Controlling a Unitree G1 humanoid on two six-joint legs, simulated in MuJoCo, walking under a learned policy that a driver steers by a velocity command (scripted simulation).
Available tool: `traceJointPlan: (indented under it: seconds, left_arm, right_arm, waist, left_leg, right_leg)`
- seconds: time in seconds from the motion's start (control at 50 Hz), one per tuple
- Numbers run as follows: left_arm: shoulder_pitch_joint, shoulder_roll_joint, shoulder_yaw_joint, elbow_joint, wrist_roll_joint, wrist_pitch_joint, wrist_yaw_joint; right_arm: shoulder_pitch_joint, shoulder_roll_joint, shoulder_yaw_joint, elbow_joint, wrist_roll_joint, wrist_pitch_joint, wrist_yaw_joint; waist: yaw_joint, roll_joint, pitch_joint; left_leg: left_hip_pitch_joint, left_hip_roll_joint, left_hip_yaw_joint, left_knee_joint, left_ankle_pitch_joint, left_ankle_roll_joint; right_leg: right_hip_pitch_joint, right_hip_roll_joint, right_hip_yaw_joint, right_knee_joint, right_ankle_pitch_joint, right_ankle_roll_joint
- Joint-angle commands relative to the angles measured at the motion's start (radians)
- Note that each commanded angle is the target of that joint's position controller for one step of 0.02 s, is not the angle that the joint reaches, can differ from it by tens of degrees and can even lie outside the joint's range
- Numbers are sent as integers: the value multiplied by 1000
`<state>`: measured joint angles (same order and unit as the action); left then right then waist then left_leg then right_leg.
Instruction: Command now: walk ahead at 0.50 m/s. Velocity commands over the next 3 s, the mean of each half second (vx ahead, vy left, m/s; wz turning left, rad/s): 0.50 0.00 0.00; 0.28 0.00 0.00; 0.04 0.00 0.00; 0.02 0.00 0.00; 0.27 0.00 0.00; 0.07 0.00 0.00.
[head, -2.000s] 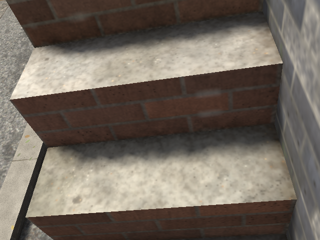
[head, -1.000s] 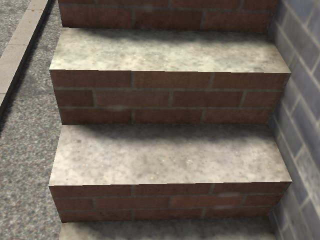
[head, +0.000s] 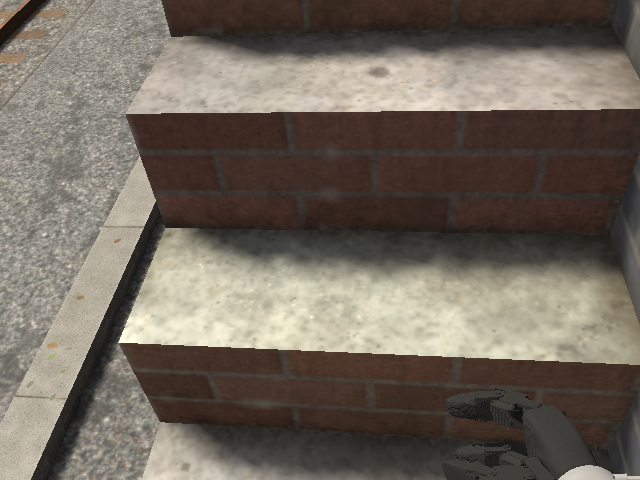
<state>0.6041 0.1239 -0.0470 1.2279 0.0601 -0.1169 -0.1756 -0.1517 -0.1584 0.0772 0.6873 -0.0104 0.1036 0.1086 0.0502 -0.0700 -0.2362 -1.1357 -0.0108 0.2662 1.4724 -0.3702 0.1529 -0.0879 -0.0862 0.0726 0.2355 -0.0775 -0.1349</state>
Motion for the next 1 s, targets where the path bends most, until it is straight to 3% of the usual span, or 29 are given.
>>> traceJointPlan:
  seconds: [0.02,0.04,0.06,0.08,0.1,0.14,0.16,0.2,0.28,0.34,0.38,0.42,0.44,0.46,0.48,0.5,0.52,0.54,0.58,0.68,0.76,0.78,0.8,0.82,0.84,0.86,0.92,0.96,1.0]
  left_arm:
    - [-96,189,82,-158,-103,-43,207]
    - [-162,156,65,-208,-120,-71,240]
    - [-321,93,56,-272,-103,-58,234]
    - [-436,55,73,-379,-37,-46,244]
    - [-444,-19,57,-477,-37,-19,256]
    - [-439,-50,35,-557,-27,20,258]
    - [-282,102,54,-449,-8,90,90]
    - [-280,61,41,-551,-32,107,33]
    - [-496,16,7,-625,-31,92,44]
    - [-842,95,-8,-866,-104,199,51]
    - [-533,111,-3,-777,-59,277,24]
    - [-503,184,43,-729,-30,324,38]
    - [-185,206,50,-421,-81,155,180]
    - [-94,277,80,-356,-80,126,255]
    - [-226,256,85,-310,-76,132,298]
    - [-283,191,88,-271,-59,128,294]
    - [-273,132,81,-230,-41,106,284]
    - [-293,22,33,-294,-12,81,121]
    - [-213,-71,13,-224,8,92,71]
    - [-195,61,48,-142,-8,30,71]
    - [-97,160,79,-134,2,-13,72]
    - [-154,252,112,-180,-42,14,33]
    - [-127,257,116,-195,-59,-5,14]
    - [-147,315,121,-214,-57,-22,-4]
    - [-95,218,127,-193,-126,-3,186]
    - [-145,209,110,-215,-137,-3,225]
    - [-260,192,134,-320,-104,32,198]
    - [-224,83,122,-406,-48,82,223]
    - [-317,10,92,-509,-27,100,266]
  right_arm:
    - [339,-68,-78,77,-20,-46,-28]
    - [536,-128,-89,152,-24,-56,-64]
    - [538,-190,-114,210,-36,-43,-100]
    - [490,-136,-117,247,-48,-59,-113]
    - [375,-157,-127,256,-63,-91,-111]
    - [334,-15,-94,358,-48,-164,-120]
    - [337,22,-54,288,-29,-149,-25]
    - [175,-68,-92,256,-31,-161,-5]
    - [675,-56,-62,470,-154,-162,-17]
    - [609,-187,-91,472,-104,-128,31]
    - [476,-365,-126,422,-42,-187,53]
    - [621,-273,-115,419,-45,-176,40]
    - [594,-332,-173,339,115,-244,-77]
    - [652,-225,-156,325,87,-252,-95]
    - [616,-110,-144,318,-5,-236,-77]
    - [485,-37,-130,208,-50,-219,-51]
    - [389,38,-111,125,-66,-202,-36]
    - [452,4,-89,238,6,-138,-44]
    - [337,-35,-81,143,-27,-139,-66]
    - [150,-52,-20,-47,-19,-132,-91]
    - [-232,-165,-20,-244,-18,-113,-128]
    - [-293,-28,35,-299,-23,-72,-91]
    - [-189,27,39,-201,-1,-72,-43]
    - [41,-44,6,-102,16,-74,-42]
    - [362,61,-26,-15,12,-116,-97]
    - [444,21,-51,26,21,-141,-103]
    - [387,-111,-103,28,-57,-108,-86]
    - [263,-134,-124,86,-3,-129,-76]
    - [280,-92,-122,180,-10,-164,-86]
  waist:
    - [-265,-109,-107]
    - [-323,28,-170]
    - [-346,368,-111]
    - [-243,131,33]
    - [-130,159,131]
    - [5,87,367]
    - [-26,-210,351]
    - [134,67,332]
    - [45,-42,197]
    - [114,247,152]
    - [249,203,20]
    - [133,232,-16]
    - [158,129,-217]
    - [121,-95,-228]
    - [27,-173,-152]
    - [-4,25,12]
    - [-19,24,141]
    - [58,-80,360]
    - [7,100,210]
    - [-109,-36,130]
    - [-44,153,83]
    - [-105,32,112]
    - [-91,-51,144]
    - [-159,-96,96]
    - [-155,-94,44]
    - [-240,-71,17]
    - [-222,400,-63]
    - [-62,260,79]
    - [-12,183,304]
  left_leg:
    - [793,-153,-180,-334,-395,72]
    - [1003,15,-435,-527,-224,154]
    - [1011,250,-949,-831,-189,312]
    - [888,223,-1016,-1006,-161,278]
    - [831,284,-943,-1033,-271,220]
    - [619,266,-724,-1090,-247,83]
    - [535,263,-758,-1103,116,142]
    - [430,197,-444,-1195,181,115]
    - [859,127,-311,-1108,519,-23]
    - [538,203,-296,-1359,1700,96]
    - [764,349,-301,-1216,2496,203]
    - [1112,331,-291,-1019,2637,198]
    - [1117,141,-150,-755,1872,33]
    - [945,-10,-190,-343,1247,-23]
    - [729,-158,-305,145,381,-59]
    - [531,-138,-360,347,283,-25]
    - [350,-114,-370,423,246,-1]
    - [-112,-95,-623,498,234,70]
    - [-173,-81,-553,537,98,108]
    - [-339,17,-408,875,-336,90]
    - [-154,160,-338,246,-82,61]
    - [264,100,-197,108,-420,5]
    - [460,61,-107,190,-307,-66]
    - [520,34,-114,141,-8,-55]
    - [600,-36,-119,-45,-329,41]
    - [717,-30,-190,-202,-121,50]
    - [754,307,-997,-916,166,217]
    - [628,292,-885,-950,-56,118]
    - [546,241,-723,-946,-332,-9]
  right_leg:
    - [38,-173,-63,640,2078,-5]
    - [-290,-103,-46,922,1398,1]
    - [-711,175,-126,1574,185,53]
    - [-891,181,106,2049,-10,20]
    - [-1040,185,173,2187,-68,-8]
    - [-1158,137,235,2188,-133,-36]
    - [-1170,158,285,2058,87,-113]
    - [-1113,192,146,2068,-128,-158]
    - [-1419,207,40,1918,110,-130]
    - [-952,175,-171,1466,-185,-96]
    - [-725,221,-197,1262,-66,16]
    - [-774,314,-320,933,-187,10]
    - [-204,255,-95,667,-293,17]
    - [-178,59,378,455,-342,-132]
    - [-197,-31,647,247,-524,-232]
    - [-307,-3,601,242,-763,-219]
    - [-326,-10,579,252,-746,-209]
    - [-266,19,368,445,-487,-179]
    - [-188,15,332,389,-107,-148]
    - [-333,-66,317,147,-228,-150]
    - [-486,-29,268,114,-212,-71]
    - [-732,-92,221,-198,-156,-140]
    - [-786,-107,240,-182,136,-126]
    - [-610,-113,171,-83,877,-114]
    - [-207,-126,-47,93,1419,-56]
    - [-241,-86,-70,290,1536,-12]
    - [-452,130,-39,1286,62,94]
    - [-638,140,140,1793,-115,119]
    - [-881,156,115,1907,-196,99]
